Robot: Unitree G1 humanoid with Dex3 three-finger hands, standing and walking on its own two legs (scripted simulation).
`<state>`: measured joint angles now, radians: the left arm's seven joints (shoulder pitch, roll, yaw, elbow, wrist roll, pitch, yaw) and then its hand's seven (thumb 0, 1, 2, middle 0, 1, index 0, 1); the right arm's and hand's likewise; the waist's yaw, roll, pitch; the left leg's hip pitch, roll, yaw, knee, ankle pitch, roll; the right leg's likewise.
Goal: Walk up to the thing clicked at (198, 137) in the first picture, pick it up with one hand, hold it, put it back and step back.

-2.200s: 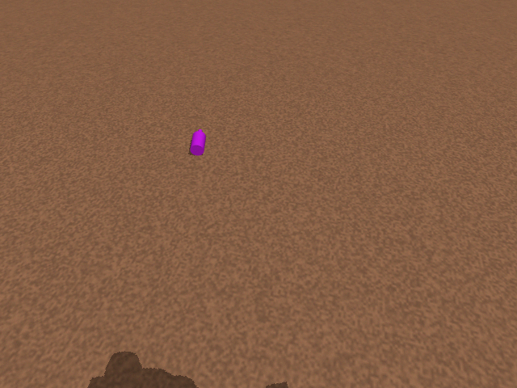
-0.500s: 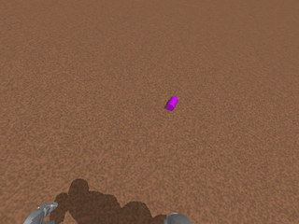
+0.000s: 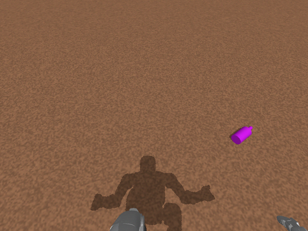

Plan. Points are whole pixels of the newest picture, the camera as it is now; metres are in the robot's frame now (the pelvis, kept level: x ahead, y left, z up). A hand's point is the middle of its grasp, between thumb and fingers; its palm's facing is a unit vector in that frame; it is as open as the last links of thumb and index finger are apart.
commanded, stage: walk up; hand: left
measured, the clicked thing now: (243, 133) +0.93 -0.59 -0.73
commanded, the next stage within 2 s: none
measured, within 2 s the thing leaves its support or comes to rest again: neither
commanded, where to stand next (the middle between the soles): +0.79 -0.94 m, yaw +41 degrees
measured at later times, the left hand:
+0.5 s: hand (144, 180) +0.29 +0.08 -0.17, palm faces +0.19 -0.91 -0.38, open 7.4 cm
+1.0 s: hand (200, 174) +0.34 -0.11 -0.18, palm faces +0.35 -0.88 -0.32, open 7.4 cm
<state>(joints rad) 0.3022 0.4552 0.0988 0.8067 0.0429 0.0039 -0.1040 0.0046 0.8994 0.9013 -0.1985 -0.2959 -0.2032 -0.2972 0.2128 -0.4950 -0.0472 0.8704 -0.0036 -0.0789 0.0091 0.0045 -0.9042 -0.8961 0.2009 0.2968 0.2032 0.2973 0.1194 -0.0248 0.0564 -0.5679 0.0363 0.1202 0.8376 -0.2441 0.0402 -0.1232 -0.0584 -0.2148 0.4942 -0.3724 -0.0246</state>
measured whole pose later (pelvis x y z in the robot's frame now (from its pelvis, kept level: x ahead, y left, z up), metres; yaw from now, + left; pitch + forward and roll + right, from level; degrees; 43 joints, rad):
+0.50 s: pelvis +0.22 -0.23 -0.05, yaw +15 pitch +0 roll +0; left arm 0.18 0.48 0.13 0.68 0.06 0.03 -0.11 0.00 0.90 0.90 -0.20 -0.30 -0.20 -0.30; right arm 0.42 -0.49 -0.05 0.92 -0.03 -0.06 -0.09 0.00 -0.89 -0.90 0.21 0.30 0.21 0.30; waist -0.02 -0.06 0.05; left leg -0.50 0.14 -0.23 1.04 -0.51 0.04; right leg -0.54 -0.09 -0.01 0.94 -0.39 0.05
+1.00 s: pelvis +0.37 -0.40 -0.04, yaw +26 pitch -1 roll +1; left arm 0.26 0.46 0.11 0.71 0.06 0.10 -0.10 0.01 0.90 0.90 -0.20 -0.30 -0.20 -0.30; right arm 0.36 -0.45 -0.02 0.85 -0.02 -0.10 -0.11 0.00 -0.90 -0.90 0.21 0.30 0.21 0.30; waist 0.00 -0.12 0.08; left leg -0.48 0.07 0.01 0.80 -0.31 0.03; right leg -0.60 -0.10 0.07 1.24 -0.46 0.02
